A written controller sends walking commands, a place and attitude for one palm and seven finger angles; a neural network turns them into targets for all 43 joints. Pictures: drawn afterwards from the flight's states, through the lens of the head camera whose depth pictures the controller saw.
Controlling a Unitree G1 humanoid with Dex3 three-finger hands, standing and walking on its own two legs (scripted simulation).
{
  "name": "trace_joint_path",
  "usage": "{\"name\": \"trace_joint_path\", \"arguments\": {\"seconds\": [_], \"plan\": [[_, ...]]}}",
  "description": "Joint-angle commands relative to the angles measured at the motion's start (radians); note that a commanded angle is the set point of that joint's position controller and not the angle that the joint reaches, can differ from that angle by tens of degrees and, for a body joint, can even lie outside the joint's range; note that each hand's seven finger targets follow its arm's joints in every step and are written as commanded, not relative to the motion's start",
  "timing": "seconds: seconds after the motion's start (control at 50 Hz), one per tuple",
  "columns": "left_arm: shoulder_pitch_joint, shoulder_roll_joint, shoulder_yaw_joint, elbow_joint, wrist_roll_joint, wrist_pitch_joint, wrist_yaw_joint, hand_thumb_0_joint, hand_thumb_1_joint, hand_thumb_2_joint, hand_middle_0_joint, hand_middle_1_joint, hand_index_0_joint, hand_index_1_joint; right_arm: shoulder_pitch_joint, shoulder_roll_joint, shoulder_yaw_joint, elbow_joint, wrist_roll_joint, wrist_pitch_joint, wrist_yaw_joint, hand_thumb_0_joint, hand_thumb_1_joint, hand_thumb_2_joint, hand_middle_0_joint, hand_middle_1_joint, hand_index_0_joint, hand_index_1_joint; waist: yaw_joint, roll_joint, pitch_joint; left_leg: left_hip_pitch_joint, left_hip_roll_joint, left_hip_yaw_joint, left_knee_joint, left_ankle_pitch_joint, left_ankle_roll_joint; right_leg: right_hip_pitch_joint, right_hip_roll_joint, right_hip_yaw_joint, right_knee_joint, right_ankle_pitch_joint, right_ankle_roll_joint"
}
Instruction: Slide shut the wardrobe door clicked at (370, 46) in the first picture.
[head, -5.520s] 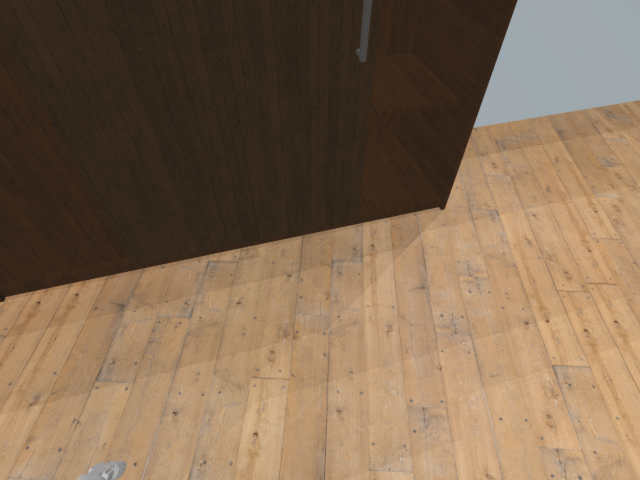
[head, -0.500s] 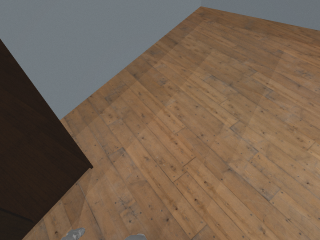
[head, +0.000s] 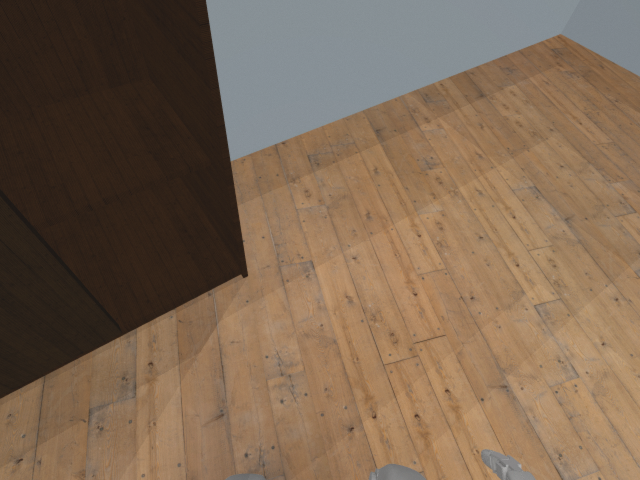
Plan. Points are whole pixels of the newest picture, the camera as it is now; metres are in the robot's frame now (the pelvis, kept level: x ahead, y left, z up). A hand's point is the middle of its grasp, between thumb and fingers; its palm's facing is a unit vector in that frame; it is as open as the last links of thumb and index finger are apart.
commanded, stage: turn to face it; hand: left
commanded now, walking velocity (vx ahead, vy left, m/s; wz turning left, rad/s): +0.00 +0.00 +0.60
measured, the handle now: out of the picture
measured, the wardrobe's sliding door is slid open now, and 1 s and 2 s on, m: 0.41 0.41 0.41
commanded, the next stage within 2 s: take the last steps up to it in 1.06 s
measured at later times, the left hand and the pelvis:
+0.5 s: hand out of the picture +0.06 +0.17 -0.12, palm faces +0.28 -0.91 -0.30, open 7.4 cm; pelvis +0.01 -0.05 +0.01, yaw +18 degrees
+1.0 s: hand out of the picture -0.10 +0.20 -0.17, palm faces +0.57 -0.77 -0.27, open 7.4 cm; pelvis -0.01 -0.01 +0.01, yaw +33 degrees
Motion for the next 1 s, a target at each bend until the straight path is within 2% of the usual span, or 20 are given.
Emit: {"name": "trace_joint_path", "arguments": {"seconds": [0.0, 0.16, 0.24, 0.28, 0.3, 0.32, 0.34, 0.36, 0.4, 0.44, 0.6, 0.68, 0.74, 0.76, 0.78, 0.8, 0.82, 0.84, 0.88, 0.98], "plan": [[-0.017, 0.069, 0.019, -0.102, 0.0, -0.036, -0.009, 0.0, 0.9, 0.9, -0.2, -0.3, -0.2, -0.3, 0.045, -0.205, -0.048, -0.046, 0.003, -0.022, -0.019, 0.0, -0.9, -0.9, 0.2, 0.3, 0.2, 0.3, -0.033, 0.205, -0.157, 0.173, 0.224, -0.239, -0.241, 0.515, 0.103, -0.107, 0.007, 0.076, 0.071, 0.109, 0.015], [-0.112, 0.051, 0.008, -0.154, -0.007, -0.04, 0.002, 0.0, 0.9, 0.9, -0.2, -0.3, -0.2, -0.3, 0.111, -0.217, -0.062, -0.021, -0.003, -0.011, -0.016, 0.0, -0.9, -0.9, 0.2, 0.3, 0.2, 0.3, -0.066, 0.207, -0.139, 0.172, 0.22, -0.382, -0.23, 0.447, 0.142, -0.049, 0.064, 0.09, -0.19, 0.049, 0.014], [-0.063, 0.041, 0.003, -0.158, -0.015, -0.048, 0.007, 0.0, 0.9, 0.9, -0.2, -0.3, -0.2, -0.3, 0.077, -0.219, -0.07, -0.031, -0.006, -0.002, -0.014, 0.0, -0.9, -0.9, 0.2, 0.3, 0.2, 0.3, -0.041, 0.232, -0.16, 0.093, 0.187, -0.424, -0.177, 0.489, 0.125, 0.113, 0.114, 0.072, -0.382, 0.081, -0.007], [-0.003, 0.056, 0.007, -0.149, -0.017, -0.06, 0.011, 0.0, 0.9, 0.9, -0.2, -0.3, -0.2, -0.3, 0.056, -0.206, -0.071, -0.039, 0.001, -0.001, -0.012, 0.0, -0.9, -0.9, 0.2, 0.3, 0.2, 0.3, -0.005, 0.199, -0.175, 0.003, 0.149, -0.425, -0.114, 0.439, 0.086, 0.269, 0.113, 0.071, -0.587, 0.214, -0.016], [0.034, 0.096, 0.015, -0.143, -0.012, -0.071, 0.016, 0.0, 0.9, 0.9, -0.2, -0.3, -0.2, -0.3, 0.064, -0.171, -0.066, -0.043, 0.009, -0.002, -0.008, 0.0, -0.9, -0.9, 0.2, 0.3, 0.2, 0.3, 0.012, 0.114, -0.197, -0.098, 0.093, -0.385, -0.025, 0.3, 0.031, 0.409, 0.035, 0.138, -0.731, 0.286, -0.034], [0.049, 0.194, 0.035, -0.146, 0.007, -0.08, 0.025, 0.0, 0.9, 0.9, -0.2, -0.3, -0.2, -0.3, 0.095, -0.093, -0.055, -0.063, 0.017, -0.004, -0.004, 0.0, -0.9, -0.9, 0.2, 0.3, 0.2, 0.3, 0.013, -0.201, -0.206, -0.296, -0.061, -0.181, 0.202, -0.098, -0.062, 0.527, -0.253, 0.416, -0.817, 0.354, -0.134], [0.037, 0.209, 0.028, -0.16, 0.002, -0.074, 0.023, 0.0, 0.9, 0.9, -0.2, -0.3, -0.2, -0.3, 0.087, -0.132, -0.065, -0.068, 0.0, 0.002, -0.007, 0.0, -0.9, -0.9, 0.2, 0.3, 0.2, 0.3, 0.013, -0.2, -0.186, -0.297, -0.058, -0.152, 0.407, -0.291, -0.076, 0.39, -0.375, 0.461, -0.82, 0.4, -0.229], [-0.004, 0.174, 0.031, -0.167, -0.002, -0.073, 0.028, 0.0, 0.9, 0.9, -0.2, -0.3, -0.2, -0.3, 0.074, -0.143, -0.071, -0.063, -0.003, 0.015, -0.006, 0.0, -0.9, -0.9, 0.2, 0.3, 0.2, 0.3, 0.002, -0.204, -0.156, -0.281, -0.028, -0.178, 0.533, -0.269, -0.07, 0.304, -0.346, 0.435, -0.826, 0.379, -0.244], [-0.097, 0.106, 0.007, -0.181, -0.002, -0.074, 0.021, 0.0, 0.9, 0.9, -0.2, -0.3, -0.2, -0.3, 0.088, -0.127, -0.066, -0.023, -0.006, 0.025, 0.009, 0.0, -0.9, -0.9, 0.2, 0.3, 0.2, 0.3, -0.052, -0.07, -0.06, -0.301, 0.009, -0.14, 0.653, -0.118, -0.09, 0.252, -0.217, 0.235, -0.784, 0.419, -0.211], [-0.086, 0.084, -0.001, -0.177, 0.0, -0.083, 0.02, 0.0, 0.9, 0.9, -0.2, -0.3, -0.2, -0.3, 0.109, -0.112, -0.058, -0.009, -0.004, 0.029, 0.017, 0.0, -0.9, -0.9, 0.2, 0.3, 0.2, 0.3, -0.053, -0.116, -0.068, -0.297, 0.021, -0.104, 0.662, -0.063, -0.109, 0.281, -0.18, 0.125, -0.76, 0.527, -0.191], [0.051, 0.129, 0.01, -0.114, 0.01, -0.074, 0.016, 0.0, 0.9, 0.9, -0.2, -0.3, -0.2, -0.3, -0.017, -0.097, -0.038, -0.033, 0.002, 0.036, 0.019, 0.0, -0.9, -0.9, 0.2, 0.3, 0.2, 0.3, 0.009, -0.126, -0.077, -0.233, 0.033, -0.02, 0.418, -0.115, -0.117, 0.358, -0.215, 0.035, -0.735, 0.655, -0.211], [0.052, 0.155, 0.023, -0.1, 0.015, -0.067, 0.015, 0.0, 0.9, 0.9, -0.2, -0.3, -0.2, -0.3, -0.028, -0.084, -0.022, -0.042, 0.008, 0.02, 0.017, 0.0, -0.9, -0.9, 0.2, 0.3, 0.2, 0.3, 0.019, -0.163, -0.123, -0.131, 0.031, 0.025, 0.208, -0.144, -0.092, 0.38, -0.24, 0.004, -0.675, 0.71, -0.218], [0.054, 0.161, 0.026, -0.079, 0.006, -0.06, 0.011, 0.0, 0.9, 0.9, -0.2, -0.3, -0.2, -0.3, 0.034, -0.1, -0.018, -0.03, 0.005, 0.004, 0.01, 0.0, -0.9, -0.9, 0.2, 0.3, 0.2, 0.3, -0.013, -0.13, -0.163, 0.035, 0.007, 0.063, -0.049, 0.016, -0.069, 0.356, -0.21, -0.061, -0.554, 0.724, -0.155], [0.043, 0.144, 0.025, -0.079, -0.002, -0.056, 0.009, 0.0, 0.9, 0.9, -0.2, -0.3, -0.2, -0.3, 0.096, -0.139, -0.029, -0.018, 0.003, -0.004, 0.01, 0.0, -0.9, -0.9, 0.2, 0.3, 0.2, 0.3, -0.055, -0.049, -0.196, 0.186, 0.04, 0.021, -0.186, 0.168, -0.049, 0.264, -0.191, -0.087, -0.413, 0.65, -0.113], [0.06, 0.084, 0.018, -0.111, -0.01, -0.052, 0.0, 0.0, 0.9, 0.9, -0.2, -0.3, -0.2, -0.3, 0.15, -0.258, -0.055, -0.017, -0.008, -0.015, 0.004, 0.0, -0.9, -0.9, 0.2, 0.3, 0.2, 0.3, -0.081, 0.254, -0.24, 0.382, 0.284, -0.298, -0.207, 0.519, 0.062, -0.006, -0.058, -0.128, -0.186, 0.229, -0.033], [0.012, 0.042, -0.009, -0.149, -0.002, -0.047, 0.002, 0.0, 0.9, 0.9, -0.2, -0.3, -0.2, -0.3, 0.205, -0.317, -0.064, 0.0, 0.002, -0.007, -0.002, 0.0, -0.9, -0.9, 0.2, 0.3, 0.2, 0.3, -0.103, 0.357, -0.232, 0.364, 0.435, -0.421, -0.215, 0.807, 0.184, -0.122, 0.003, -0.048, -0.04, -0.213, -0.012], [-0.027, 0.055, -0.007, -0.141, 0.002, -0.035, 0.01, 0.0, 0.9, 0.9, -0.2, -0.3, -0.2, -0.3, 0.21, -0.291, -0.06, 0.016, 0.002, -0.009, -0.014, 0.0, -0.9, -0.9, 0.2, 0.3, 0.2, 0.3, -0.109, 0.273, -0.227, 0.326, 0.417, -0.395, -0.211, 0.721, 0.195, -0.135, -0.001, 0.032, 0.036, -0.176, -0.019], [-0.05, 0.047, -0.004, -0.126, -0.003, -0.035, 0.01, 0.0, 0.9, 0.9, -0.2, -0.3, -0.2, -0.3, 0.164, -0.273, -0.055, 0.008, -0.001, -0.009, -0.024, 0.0, -0.9, -0.9, 0.2, 0.3, 0.2, 0.3, -0.095, 0.308, -0.181, 0.27, 0.364, -0.361, -0.216, 0.656, 0.181, -0.154, -0.002, 0.058, 0.07, -0.113, -0.015], [-0.017, 0.059, 0.0, -0.085, -0.003, -0.037, -0.002, 0.0, 0.9, 0.9, -0.2, -0.3, -0.2, -0.3, 0.054, -0.2, -0.029, -0.017, -0.002, -0.012, -0.028, 0.0, -0.9, -0.9, 0.2, 0.3, 0.2, 0.3, -0.042, 0.245, -0.123, 0.174, 0.265, -0.241, -0.229, 0.598, 0.132, -0.101, 0.001, 0.068, 0.071, 0.023, -0.013], [0.013, 0.042, -0.01, -0.06, -0.005, -0.033, -0.003, 0.0, 0.9, 0.9, -0.2, -0.3, -0.2, -0.3, 0.067, -0.18, -0.024, -0.003, 0.004, -0.019, -0.027, 0.0, -0.9, -0.9, 0.2, 0.3, 0.2, 0.3, -0.036, 0.198, -0.129, 0.196, 0.227, -0.199, -0.239, 0.622, 0.128, -0.037, 0.036, 0.047, -0.067, 0.076, -0.001]]}}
